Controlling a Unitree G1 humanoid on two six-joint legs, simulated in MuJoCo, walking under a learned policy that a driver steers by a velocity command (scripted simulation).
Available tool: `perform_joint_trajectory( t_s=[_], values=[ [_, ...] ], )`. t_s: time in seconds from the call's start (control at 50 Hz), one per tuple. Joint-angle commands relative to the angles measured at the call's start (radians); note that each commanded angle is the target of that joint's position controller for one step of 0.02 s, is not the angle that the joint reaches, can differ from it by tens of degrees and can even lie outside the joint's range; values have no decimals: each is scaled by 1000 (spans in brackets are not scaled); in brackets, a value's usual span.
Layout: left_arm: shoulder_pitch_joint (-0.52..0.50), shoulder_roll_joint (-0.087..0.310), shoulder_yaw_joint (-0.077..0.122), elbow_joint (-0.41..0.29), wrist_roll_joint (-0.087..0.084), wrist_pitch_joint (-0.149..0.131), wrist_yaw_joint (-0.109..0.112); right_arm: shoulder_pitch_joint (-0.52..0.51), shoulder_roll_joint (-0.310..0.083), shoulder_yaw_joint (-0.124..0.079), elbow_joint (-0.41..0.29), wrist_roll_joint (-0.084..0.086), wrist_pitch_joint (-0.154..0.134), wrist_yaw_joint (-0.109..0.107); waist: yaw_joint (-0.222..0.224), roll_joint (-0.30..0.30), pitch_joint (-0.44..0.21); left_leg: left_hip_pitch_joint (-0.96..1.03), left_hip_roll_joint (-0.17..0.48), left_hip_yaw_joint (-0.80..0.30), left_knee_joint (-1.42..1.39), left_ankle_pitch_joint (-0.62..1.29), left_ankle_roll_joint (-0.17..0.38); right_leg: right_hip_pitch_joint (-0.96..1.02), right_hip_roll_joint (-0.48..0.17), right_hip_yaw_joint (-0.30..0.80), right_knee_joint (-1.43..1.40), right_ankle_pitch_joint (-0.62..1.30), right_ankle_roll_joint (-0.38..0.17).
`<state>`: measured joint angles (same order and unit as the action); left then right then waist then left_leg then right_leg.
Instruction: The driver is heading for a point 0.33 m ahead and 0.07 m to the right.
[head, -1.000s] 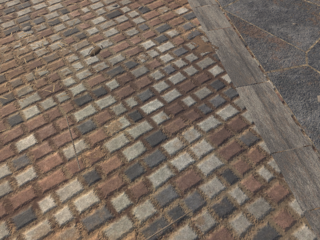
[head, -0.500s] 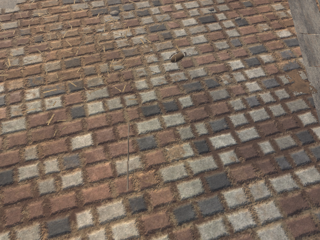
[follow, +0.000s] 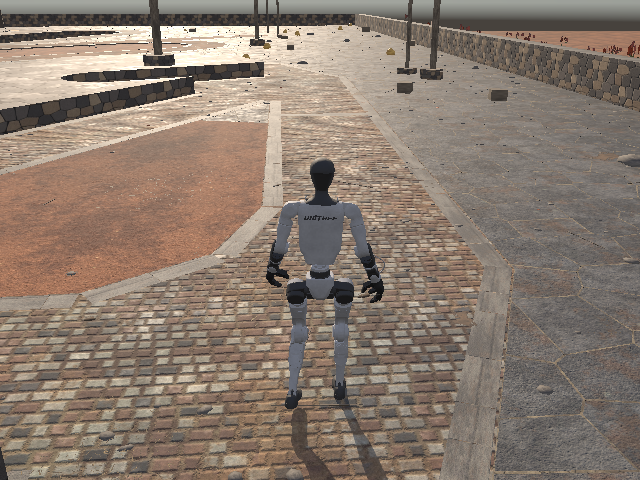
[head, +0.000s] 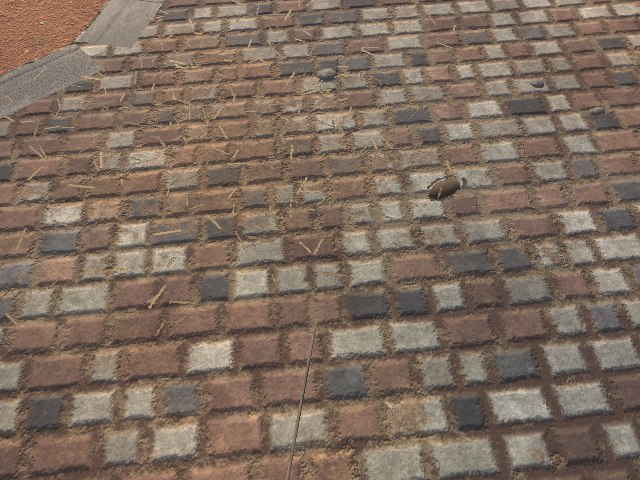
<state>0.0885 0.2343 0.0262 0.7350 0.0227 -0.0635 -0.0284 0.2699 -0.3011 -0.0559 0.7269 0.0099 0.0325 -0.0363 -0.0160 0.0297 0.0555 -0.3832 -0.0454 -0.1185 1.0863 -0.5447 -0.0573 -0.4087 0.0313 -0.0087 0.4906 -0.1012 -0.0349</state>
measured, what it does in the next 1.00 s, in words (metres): steps on the spot, turning right: left foot, then left foot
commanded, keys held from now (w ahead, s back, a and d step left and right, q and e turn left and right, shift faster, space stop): no key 0.16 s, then e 0.82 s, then no key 0.02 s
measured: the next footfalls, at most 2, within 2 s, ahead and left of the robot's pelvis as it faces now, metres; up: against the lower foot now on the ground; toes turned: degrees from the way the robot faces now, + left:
left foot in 0.16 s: +0.09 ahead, +0.14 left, +0.00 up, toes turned -3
left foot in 0.86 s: +0.16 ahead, +0.13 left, +0.00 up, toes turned -26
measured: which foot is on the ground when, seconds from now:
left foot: up 0.00-0.14, down 0.16-0.48, up 0.50-0.84, down 0.86-1.00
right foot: down 0.00-0.86, up 0.88-1.00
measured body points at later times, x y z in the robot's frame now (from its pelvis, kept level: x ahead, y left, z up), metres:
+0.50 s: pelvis +0.07 +0.00 -0.01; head +0.09 -0.01 +0.44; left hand +0.24 +0.27 -0.11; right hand +0.15 -0.30 -0.12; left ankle +0.05 +0.15 -0.73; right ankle +0.10 -0.09 -0.73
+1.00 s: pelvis +0.07 +0.04 +0.01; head +0.10 +0.06 +0.46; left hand +0.33 +0.26 -0.10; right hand +0.09 -0.27 -0.07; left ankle +0.13 +0.14 -0.73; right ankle +0.02 -0.08 -0.65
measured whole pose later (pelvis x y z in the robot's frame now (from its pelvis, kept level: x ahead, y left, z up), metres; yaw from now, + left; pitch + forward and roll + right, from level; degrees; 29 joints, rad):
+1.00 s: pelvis +0.07 +0.04 +0.01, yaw -25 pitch +1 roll +0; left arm 0.18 0.35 0.11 0.70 -0.02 0.06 0.03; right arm 0.19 -0.26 -0.07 0.69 -0.02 -0.01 -0.03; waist 0.00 -0.05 0.02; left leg -0.25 -0.01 -0.01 0.46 -0.23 0.02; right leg -0.54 0.11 0.15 1.08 -0.42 0.05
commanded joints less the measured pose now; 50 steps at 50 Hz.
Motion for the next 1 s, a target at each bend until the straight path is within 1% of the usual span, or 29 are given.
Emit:
perform_joint_trajectory(
  t_s=[0.02, 0.08, 0.12, 0.14, 0.16, 0.18, 0.2, 0.22, 0.3, 0.36, 0.42, 0.46, 0.48, 0.5, 0.52, 0.54, 0.58, 0.6, 0.64, 0.7, 0.8, 0.84, 0.86, 0.88, 0.9, 0.92, 0.94, 0.98, 1.0],
  values=[
    [-52, 122, 25, -43, 8, 11, 6, 81, -49, -16, -38, -8, 11, -9, -24, -188, -120, 36, 67, 45, -204, 37, -22, 110, -205, 219, -203, 142, -155],
    [-21, 144, 32, -17, -7, 18, 15, 78, -39, -9, -17, -13, 1, -5, -10, -173, -189, 150, 69, 63, -403, 192, -9, 155, -226, 204, -177, 181, -180],
    [-41, 139, 26, -11, -19, 28, 18, 79, -36, -8, 0, -17, 3, 2, -29, -151, -181, 252, 58, 86, -561, 355, 16, 107, -210, 188, -173, -9, -154],
    [-27, 118, 16, -1, -20, 29, 16, 51, -41, -8, -8, -28, 4, 4, -26, -135, -159, 290, 66, 71, -618, 396, 36, 66, -186, 182, -182, -148, -113],
    [-5, 96, 7, 12, -12, 27, 12, 18, -67, -9, -28, -42, 4, 2, -14, -96, -135, 311, 124, 3, -646, 432, 64, 21, -160, 169, -174, -283, -58],
    [30, 104, 9, 16, -4, 27, 6, -16, -126, -22, -30, -38, 6, -1, 37, 1, -80, 232, 147, -24, -645, 290, 101, 7, -93, 116, -166, -365, -13],
    [4, 115, 10, 19, -5, 29, 6, -19, -101, -22, -19, -36, 1, 1, 19, 31, -49, 142, 121, 1, -656, 138, 108, 57, -69, 87, -137, -328, 9],
    [-12, 123, 12, 17, -12, 31, 8, -28, -75, -16, -20, -40, -9, 1, 10, 30, -26, 123, 111, 15, -665, 127, 95, 60, -65, 93, -110, -291, 8],
    [-3, 149, 31, 7, -30, 40, 19, 0, -105, -36, -20, -24, -35, -16, -1, 49, -50, 182, 134, 27, -622, 350, 92, 8, -35, 89, 18, -63, -25],
    [12, 135, 39, -7, -35, 50, 14, 17, -131, -52, -31, -21, -26, -34, -4, 96, -85, 226, 243, -43, -629, 535, 158, -44, -11, 53, 155, -2, -8],
    [38, 128, 49, -17, -32, 66, 1, -35, -127, -57, -57, -12, -21, -48, 12, 131, -105, 221, 337, -80, -606, 657, 207, -54, -23, 24, 243, -151, -6],
    [60, 135, 57, -21, -32, 73, -6, -70, -128, -59, -70, -7, -21, -52, 27, 93, -98, 156, 320, -29, -559, 615, 178, 15, -34, 27, 196, -111, -33],
    [66, 172, 70, -26, -32, 75, -4, -52, -126, -62, -71, -12, -22, -52, 17, -2, -96, 109, 250, 53, -479, 521, 127, 68, -58, 96, 117, 85, -60],
    [85, 239, 91, -27, -28, 76, 4, -64, -99, -58, -93, -22, -21, -50, 10, -194, -102, -6, 104, 185, -295, 369, 37, 142, -155, 329, -21, 193, -146],
    [175, 272, 96, -23, -11, 70, 3, -144, -76, -47, -120, -27, -20, -49, 85, -314, -128, -202, -20, 135, -69, -70, -8, 299, -276, 603, -144, 277, -275],
    [189, 263, 84, -26, -1, 51, 3, -120, -58, -42, -120, -19, -23, -43, 79, -247, -198, -260, -2, 10, 94, -150, -1, 381, -327, 649, -146, 272, -304],
    [84, 243, 81, -61, -28, 38, 16, -85, -82, -48, -91, -9, -24, -38, 35, -96, -175, -281, 33, -14, 138, -33, 0, 337, -286, 528, -112, 259, -248],
    [54, 229, 77, -68, -39, 46, 28, -90, -94, -53, -86, -16, -28, -43, 27, -85, -168, -259, 51, -15, 85, 28, -6, 306, -257, 485, -117, 219, -217],
    [39, 220, 76, -72, -38, 71, 44, -89, -70, -48, -85, -14, -34, -40, 16, -126, -160, -178, 33, 19, -35, 90, -22, 243, -189, 422, -133, 168, -185],
    [52, 227, 85, -82, -36, 88, 62, -100, -40, -34, -85, -5, -45, -24, 29, -149, -174, -95, 7, 26, -231, 131, -31, 238, -163, 421, -139, 104, -176],
    [29, 235, 97, -107, -43, 109, 61, -80, -69, -41, -80, 5, -60, 6, 27, -207, -152, 49, -17, 28, -474, 201, -12, 179, -158, 518, -155, -8, -162],
    [10, 225, 96, -116, -58, 118, 64, -31, -71, -49, -62, 3, -67, 14, -9, -194, -138, 169, -11, 50, -673, 334, 19, 123, -117, 515, -122, -72, -117],
    [35, 198, 89, -115, -59, 118, 66, -14, -109, -61, -60, -6, -67, 11, -6, -145, -143, 266, 78, -7, -733, 369, 55, 42, -69, 476, -60, -190, -69],
    [73, 143, 76, -121, -49, 115, 64, -25, -189, -75, -78, -31, -59, 4, 29, 91, -144, 334, 304, -245, -800, 380, 159, -104, 57, 312, 174, -397, -5],
    [61, 198, 97, -141, -45, 100, 62, -62, -208, -79, -90, -75, -59, 13, 32, 246, -99, 208, 438, -426, -842, 451, 296, -195, 113, 198, 410, -527, 38],
    [89, 261, 118, -119, -35, 96, 60, -131, -149, -61, -120, -71, -65, 11, 54, 158, -82, 171, 428, -363, -836, 446, 310, -185, 51, 208, 575, -467, 62],
    [117, 265, 125, -90, -40, 102, 60, -181, -102, -49, -129, -52, -66, 5, 70, 108, -69, 156, 357, -253, -820, 422, 265, -181, 44, 191, 639, -398, 77],
    [150, 217, 116, -65, -39, 123, 63, -203, -74, -35, -136, -22, -62, -4, 61, 95, -53, 184, 289, -130, -796, 446, 232, -216, 34, 165, 752, -309, 114],
    [135, 195, 108, -74, -41, 124, 60, -181, -71, -30, -131, -22, -58, -7, 46, 90, -50, 180, 268, -89, -794, 487, 241, -209, 31, 143, 755, -291, 126]
  ],
)
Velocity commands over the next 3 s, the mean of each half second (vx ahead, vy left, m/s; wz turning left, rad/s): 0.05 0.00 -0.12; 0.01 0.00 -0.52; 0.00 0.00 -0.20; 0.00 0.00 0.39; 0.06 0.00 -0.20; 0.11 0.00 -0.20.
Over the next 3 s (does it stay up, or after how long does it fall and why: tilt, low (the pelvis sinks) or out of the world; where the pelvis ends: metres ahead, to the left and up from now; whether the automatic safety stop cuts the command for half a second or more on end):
stays up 0.21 -0.05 0.00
